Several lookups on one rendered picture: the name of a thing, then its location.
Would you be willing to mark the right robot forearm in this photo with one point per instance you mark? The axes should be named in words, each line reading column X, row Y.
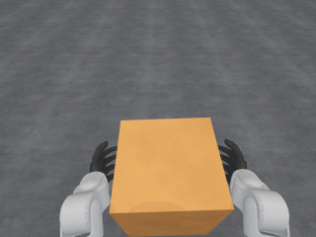
column 265, row 213

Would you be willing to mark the robot right hand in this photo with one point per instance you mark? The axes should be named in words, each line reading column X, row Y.
column 235, row 160

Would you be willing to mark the carton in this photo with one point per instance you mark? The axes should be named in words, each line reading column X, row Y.
column 169, row 179

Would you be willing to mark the robot left hand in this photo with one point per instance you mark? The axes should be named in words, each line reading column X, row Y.
column 99, row 162

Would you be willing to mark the left robot forearm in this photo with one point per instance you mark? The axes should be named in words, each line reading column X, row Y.
column 81, row 214

